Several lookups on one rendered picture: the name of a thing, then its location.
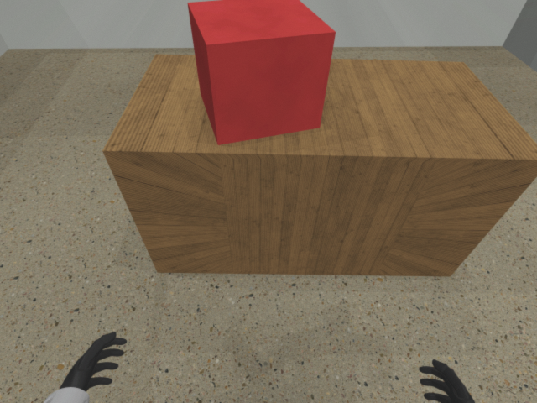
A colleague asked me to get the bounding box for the pedestal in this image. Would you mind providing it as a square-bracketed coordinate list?
[102, 54, 537, 276]

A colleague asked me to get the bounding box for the carton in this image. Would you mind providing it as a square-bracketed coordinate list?
[188, 0, 336, 145]

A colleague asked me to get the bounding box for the robot left hand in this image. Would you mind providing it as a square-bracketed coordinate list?
[60, 332, 127, 392]

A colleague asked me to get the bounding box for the robot right hand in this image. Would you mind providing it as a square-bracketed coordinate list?
[419, 359, 475, 403]

